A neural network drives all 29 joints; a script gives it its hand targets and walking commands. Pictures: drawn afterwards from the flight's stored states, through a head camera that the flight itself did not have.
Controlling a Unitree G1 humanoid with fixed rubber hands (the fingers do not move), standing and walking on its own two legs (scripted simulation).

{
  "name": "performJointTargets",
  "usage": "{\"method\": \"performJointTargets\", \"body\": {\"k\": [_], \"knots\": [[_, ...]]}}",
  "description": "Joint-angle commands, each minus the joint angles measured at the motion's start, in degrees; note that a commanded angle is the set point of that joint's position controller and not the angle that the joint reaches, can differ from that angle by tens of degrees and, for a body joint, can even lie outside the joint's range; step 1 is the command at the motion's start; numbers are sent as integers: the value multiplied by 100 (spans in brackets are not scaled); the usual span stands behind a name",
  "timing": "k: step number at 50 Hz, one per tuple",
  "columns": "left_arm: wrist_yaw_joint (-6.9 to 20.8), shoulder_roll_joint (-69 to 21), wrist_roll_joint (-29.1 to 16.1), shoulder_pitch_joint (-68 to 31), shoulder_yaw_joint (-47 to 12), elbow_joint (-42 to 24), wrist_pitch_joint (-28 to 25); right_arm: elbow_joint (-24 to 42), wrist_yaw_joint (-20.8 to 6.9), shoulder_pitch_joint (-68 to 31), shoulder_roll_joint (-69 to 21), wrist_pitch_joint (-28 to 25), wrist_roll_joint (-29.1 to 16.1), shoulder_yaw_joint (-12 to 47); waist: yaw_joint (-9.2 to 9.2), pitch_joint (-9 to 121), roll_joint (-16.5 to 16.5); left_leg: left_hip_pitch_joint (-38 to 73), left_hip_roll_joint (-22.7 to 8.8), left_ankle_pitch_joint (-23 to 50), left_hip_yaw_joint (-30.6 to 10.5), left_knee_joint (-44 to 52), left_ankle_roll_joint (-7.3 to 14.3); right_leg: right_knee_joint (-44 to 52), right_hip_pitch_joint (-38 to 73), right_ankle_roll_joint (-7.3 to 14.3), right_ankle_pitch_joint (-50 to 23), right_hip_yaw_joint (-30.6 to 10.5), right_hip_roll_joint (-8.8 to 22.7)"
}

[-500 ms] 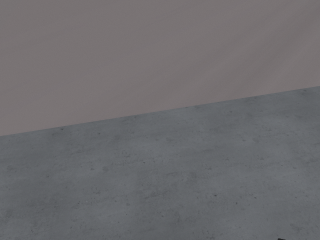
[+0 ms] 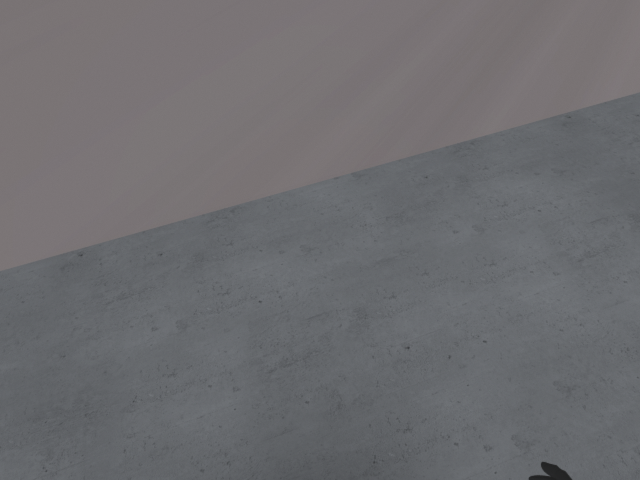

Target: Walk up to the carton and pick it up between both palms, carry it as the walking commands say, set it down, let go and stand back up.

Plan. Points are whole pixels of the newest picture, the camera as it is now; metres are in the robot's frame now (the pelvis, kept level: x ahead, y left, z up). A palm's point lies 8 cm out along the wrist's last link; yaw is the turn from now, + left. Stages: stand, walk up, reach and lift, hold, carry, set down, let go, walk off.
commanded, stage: walk up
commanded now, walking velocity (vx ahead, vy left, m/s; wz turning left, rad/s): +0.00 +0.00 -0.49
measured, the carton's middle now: out of the picture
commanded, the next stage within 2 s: none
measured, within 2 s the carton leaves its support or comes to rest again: neither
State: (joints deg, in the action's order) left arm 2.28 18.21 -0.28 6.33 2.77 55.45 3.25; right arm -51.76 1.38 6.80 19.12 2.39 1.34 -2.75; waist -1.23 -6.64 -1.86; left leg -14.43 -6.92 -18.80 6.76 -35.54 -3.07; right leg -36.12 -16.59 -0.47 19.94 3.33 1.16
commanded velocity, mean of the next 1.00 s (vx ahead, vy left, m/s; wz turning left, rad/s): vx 0.00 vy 0.00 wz -0.49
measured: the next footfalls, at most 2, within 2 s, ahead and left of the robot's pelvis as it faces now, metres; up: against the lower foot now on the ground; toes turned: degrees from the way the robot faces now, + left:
left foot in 0.44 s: +0.05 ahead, +0.11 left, +0.00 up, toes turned -12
right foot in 0.86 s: -0.06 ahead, -0.11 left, +0.00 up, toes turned -29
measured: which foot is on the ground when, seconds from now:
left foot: down 0.00-0.00, up 0.02-0.42, down 0.44-0.86, up 0.88-1.00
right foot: down 0.00-0.44, up 0.46-0.84, down 0.86-1.00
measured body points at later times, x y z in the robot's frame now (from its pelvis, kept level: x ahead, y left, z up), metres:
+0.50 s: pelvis -0.02 +0.02 +0.01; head +0.02 +0.04 +0.46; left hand +0.18 +0.27 -0.11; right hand +0.03 -0.28 -0.09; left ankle +0.01 +0.12 -0.73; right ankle +0.00 -0.10 -0.70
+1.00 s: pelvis -0.05 +0.00 +0.01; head -0.02 -0.04 +0.46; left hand +0.19 +0.18 -0.10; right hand -0.11 -0.30 -0.12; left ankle +0.01 +0.13 -0.66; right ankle -0.10 -0.09 -0.72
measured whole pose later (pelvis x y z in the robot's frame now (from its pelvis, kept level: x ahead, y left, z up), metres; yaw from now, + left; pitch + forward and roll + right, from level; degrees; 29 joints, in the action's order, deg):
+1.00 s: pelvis -0.05 +0.00 +0.01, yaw -30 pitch +1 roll +1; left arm 0.9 16.5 1.4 11.1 2.7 43.8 2.5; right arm -44.8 0.6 11.9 17.8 3.0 0.9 -3.6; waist 1.0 -4.2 -2.0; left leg -26.7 -6.2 -26.7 3.5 -58.7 -5.5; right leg -30.2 -15.4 2.0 15.9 -0.1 -1.5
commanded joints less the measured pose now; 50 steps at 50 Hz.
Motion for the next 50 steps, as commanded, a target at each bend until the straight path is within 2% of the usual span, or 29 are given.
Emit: {"method": "performJointTargets", "body": {"k": [1,2,3,4,5,7,9,15,19,21,22,23,24,25,26,27,29,32,36,39,41,42,43,44,45,46,47,48,50], "knots": [[-64,1429,115,389,382,-353,-124,544,-45,14,312,0,37,-96,-163,1024,1800,-1763,462,-1490,-57,-1812,217,1716,1700,597,-2892,-2860,1894],[-120,1670,102,884,444,-415,-122,714,25,-274,435,124,12,-172,-407,1150,1741,-1634,362,-1918,-913,-2668,128,1810,1133,1087,-3535,-3347,2205],[-164,1465,95,703,438,-542,-97,666,53,-115,436,126,-38,-183,-188,1050,1475,-1597,289,-1629,-1051,-2950,89,1781,1060,1145,-3044,-2977,1976],[-215,1199,122,341,405,-659,-61,580,59,17,401,78,-32,-172,-15,736,1284,-1606,181,-1237,-962,-2946,52,1848,856,1031,-2440,-2476,1635],[-248,1028,135,45,379,-769,-26,474,28,126,379,36,-16,-162,95,642,1195,-1528,124,-817,-844,-2830,-2,1809,796,898,-2167,-2131,1300],[-239,864,137,54,359,-819,13,420,-54,161,346,15,0,-143,58,696,1030,-1338,258,-551,-640,-2534,-83,1652,920,771,-2603,-1874,1044],[-215,850,144,293,370,-801,-1,503,-45,118,302,31,-28,-148,-31,762,844,-1267,358,-567,-616,-2199,-96,1611,1127,782,-2819,-1948,1078],[-163,895,207,259,364,-1004,47,732,34,177,191,49,-87,-130,-86,792,1031,-837,582,-523,-613,-1133,-57,1853,817,870,-1975,-2378,1128],[-116,939,208,61,320,-1152,84,752,43,510,169,-5,-121,-99,60,838,1119,-10,760,-333,-592,-25,27,1850,312,739,-1568,-2592,998],[-102,863,134,-89,242,-1235,85,709,90,768,277,-70,-100,-119,275,741,896,805,694,298,-651,1356,75,1387,-261,434,-938,-2337,596],[-93,589,102,19,179,-1299,50,729,112,818,619,-102,-14,-186,261,662,59,1153,-116,-283,-1549,2047,188,557,-830,234,-278,-1896,90],[-103,220,139,209,83,-1466,5,839,110,735,1262,-101,94,-314,160,594,-1307,1297,-1685,-99,-3089,2651,585,-864,-1770,-82,1006,-722,-752],[-149,576,269,6,133,-1534,83,1009,67,499,1353,-95,107,-268,249,635,-979,370,-2132,174,-3167,2602,1160,-1983,-1592,-246,1308,-762,-300],[-105,746,197,95,212,-1402,126,1115,49,242,970,-91,10,-149,160,450,-553,99,-1716,360,-2599,2450,1246,-2553,-1506,-291,895,-808,-116],[-51,752,158,207,233,-1320,155,1199,42,50,721,-109,-28,-75,54,374,-467,-48,-1329,525,-1934,2312,1190,-2943,-1439,-351,470,-683,-98],[-2,748,151,307,237,-1287,165,1235,46,-18,614,-138,-41,-46,9,426,-563,18,-1042,684,-1510,2203,1132,-3144,-1429,-419,205,-583,-93],[38,576,168,285,187,-1364,181,1129,84,284,561,-175,-13,-48,116,448,-685,325,-845,1586,-1090,1997,1100,-2987,-1527,-499,62,-424,-127],[55,361,133,62,79,-1503,177,995,69,792,620,-211,27,-104,284,581,-756,941,-939,2597,-866,1658,1105,-2133,-1562,-514,165,-317,-145],[65,214,98,-19,-27,-1579,159,945,20,914,774,-232,34,-177,364,752,-984,948,-1067,2733,-656,1478,1151,-1112,-993,-420,328,-137,-167],[53,201,71,135,-37,-1550,89,910,-5,881,910,-196,-3,-251,324,892,-1087,851,-1258,2955,-657,1271,1111,-431,-511,-295,423,59,-212],[26,255,80,362,-7,-1492,0,887,-29,872,982,-152,-54,-282,189,961,-987,724,-1309,3098,-560,930,909,465,-8,-130,25,139,-221],[8,363,90,497,50,-1457,-52,890,-51,897,899,-146,-82,-250,79,997,-815,500,-1211,2919,-408,638,691,1068,458,17,-313,34,-104],[-23,623,127,708,152,-1391,-117,896,-75,985,690,-150,-80,-194,-27,1111,-169,-54,-886,2180,-77,-136,398,1581,1162,193,-985,-551,409],[-52,1147,173,1002,280,-1284,-180,1024,-108,928,313,-143,-15,-130,-69,1111,1268,-1550,-204,-960,272,-1521,63,1582,1926,496,-3291,-2133,1737],[-104,1573,143,1231,413,-1359,-190,1412,-58,387,195,-26,-66,-138,-357,1281,2093,-2223,138,-1883,-409,-2323,-79,1384,1662,1191,-4831,-3039,2409],[-133,1258,158,1250,384,-1289,-168,1339,-32,222,278,6,-51,-179,-276,1244,1385,-2224,-93,-1598,-697,-2704,-182,1286,1710,1187,-4742,-2503,2065],[-167,993,185,976,316,-1353,-148,1263,-41,240,316,-32,-45,-194,-100,1050,1072,-2164,-127,-1220,-668,-2695,-245,1287,1430,1046,-4238,-2016,1700],[-194,841,180,699,270,-1430,-127,1155,-56,298,332,-46,-59,-188,27,937,957,-2050,-126,-865,-622,-2685,-310,1330,1266,909,-3886,-1729,1340],[-206,748,173,553,242,-1473,-120,1056,-102,348,305,21,-25,-173,69,950,1064,-1783,23,-569,-477,-2650,-362,1362,1066,869,-3859,-1550,1083]]}}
